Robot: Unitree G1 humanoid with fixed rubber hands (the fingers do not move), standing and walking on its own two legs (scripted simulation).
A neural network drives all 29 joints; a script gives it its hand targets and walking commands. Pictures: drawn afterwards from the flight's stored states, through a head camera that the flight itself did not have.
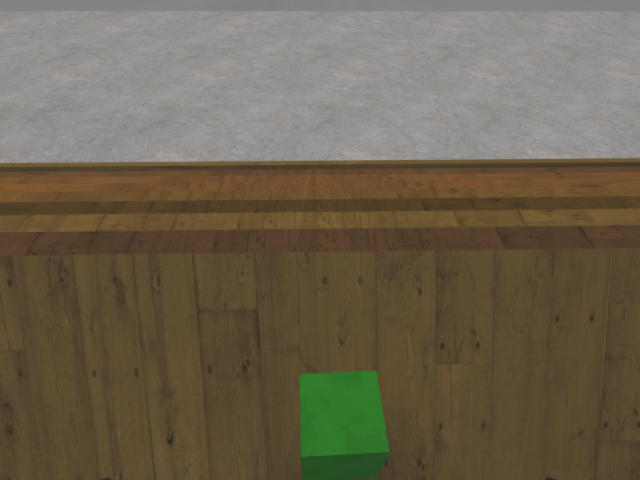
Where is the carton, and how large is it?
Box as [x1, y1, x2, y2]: [300, 371, 388, 479]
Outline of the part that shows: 376,371 300,374 300,439 303,479 340,479 377,476 388,453 388,445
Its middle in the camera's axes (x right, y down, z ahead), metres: +0.06 +0.53 +1.06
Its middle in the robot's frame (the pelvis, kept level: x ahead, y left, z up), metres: +0.41 -0.05 -0.66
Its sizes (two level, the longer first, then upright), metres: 0.210 0.200 0.250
